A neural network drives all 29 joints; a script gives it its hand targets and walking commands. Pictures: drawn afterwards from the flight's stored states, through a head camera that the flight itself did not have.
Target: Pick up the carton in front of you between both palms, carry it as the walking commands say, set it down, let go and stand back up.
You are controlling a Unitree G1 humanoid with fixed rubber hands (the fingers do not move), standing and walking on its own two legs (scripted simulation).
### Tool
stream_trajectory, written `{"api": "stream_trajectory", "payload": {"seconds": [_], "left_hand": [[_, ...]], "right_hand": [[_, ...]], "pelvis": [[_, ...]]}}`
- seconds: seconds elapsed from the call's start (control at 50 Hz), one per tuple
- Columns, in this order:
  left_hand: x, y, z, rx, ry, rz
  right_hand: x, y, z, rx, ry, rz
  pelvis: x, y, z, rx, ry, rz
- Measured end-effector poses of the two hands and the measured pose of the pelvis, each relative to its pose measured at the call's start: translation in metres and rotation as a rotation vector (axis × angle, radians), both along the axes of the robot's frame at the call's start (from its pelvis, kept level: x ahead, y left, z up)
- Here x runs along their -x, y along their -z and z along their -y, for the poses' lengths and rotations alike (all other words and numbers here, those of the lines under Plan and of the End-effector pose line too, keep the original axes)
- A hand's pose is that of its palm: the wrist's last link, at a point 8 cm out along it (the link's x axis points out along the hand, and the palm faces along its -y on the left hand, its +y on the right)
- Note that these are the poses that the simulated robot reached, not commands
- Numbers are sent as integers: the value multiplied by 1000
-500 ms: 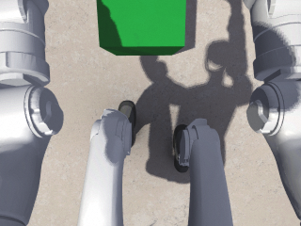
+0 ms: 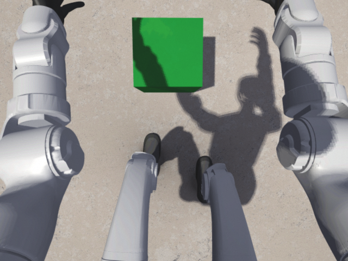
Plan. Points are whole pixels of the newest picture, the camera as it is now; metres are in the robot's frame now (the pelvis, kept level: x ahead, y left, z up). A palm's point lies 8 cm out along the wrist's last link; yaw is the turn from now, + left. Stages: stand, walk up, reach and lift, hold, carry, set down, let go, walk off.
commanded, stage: let go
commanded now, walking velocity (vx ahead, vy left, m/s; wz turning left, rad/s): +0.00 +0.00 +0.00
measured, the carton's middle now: (168, 61) +0.54 +0.08 -0.50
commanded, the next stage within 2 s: stand in 1.40 s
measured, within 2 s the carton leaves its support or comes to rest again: neither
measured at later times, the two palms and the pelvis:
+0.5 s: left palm out of the picture +0.37 +0.28 +0.00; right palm (336, 89) +0.43 -0.16 +0.00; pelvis +0.05 +0.02 +0.11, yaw +2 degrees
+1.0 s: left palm out of the picture +0.23 +0.23 +0.08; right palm out of the picture +0.27 -0.23 +0.08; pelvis +0.09 -0.01 +0.15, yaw +3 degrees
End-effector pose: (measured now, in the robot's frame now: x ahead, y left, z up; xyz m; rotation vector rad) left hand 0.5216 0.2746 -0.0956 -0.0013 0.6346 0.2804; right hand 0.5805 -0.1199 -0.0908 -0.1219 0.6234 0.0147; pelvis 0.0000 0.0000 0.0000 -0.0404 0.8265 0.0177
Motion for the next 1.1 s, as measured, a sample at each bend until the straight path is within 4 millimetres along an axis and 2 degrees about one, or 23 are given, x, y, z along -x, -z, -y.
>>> {"api": "stream_trajectory", "payload": {"seconds": [0.08,0.14,0.3,0.5,0.7,0.82,0.94,1.1], "left_hand": [[9,-11,1,-24,41,-27],[24,-18,2,-52,91,-64],[81,-51,-3,-89,183,-136],[152,-99,-8,-74,181,-151],[232,-138,10,-63,167,-166],[271,-162,26,-57,166,-173],[289,-175,39,-56,178,-179],[277,-179,49,-59,202,-177]], "right_hand": [[13,-12,3,33,5,-16],[32,-20,8,68,16,-37],[98,-51,24,102,40,-82],[155,-96,36,98,7,-98],[225,-133,65,100,-10,-125],[266,-154,85,99,-5,-135],[296,-168,104,97,8,-143],[311,-177,119,94,24,-155]], "pelvis": [[-5,-20,-2,2,0,16],[-10,-35,-4,5,0,39],[-30,-75,-13,2,-1,143],[-51,-106,-17,-15,-19,298],[-67,-131,-10,-40,-32,497],[-78,-144,-3,-58,-28,641],[-89,-151,6,-75,-22,765],[-97,-152,14,-87,-15,860]]}}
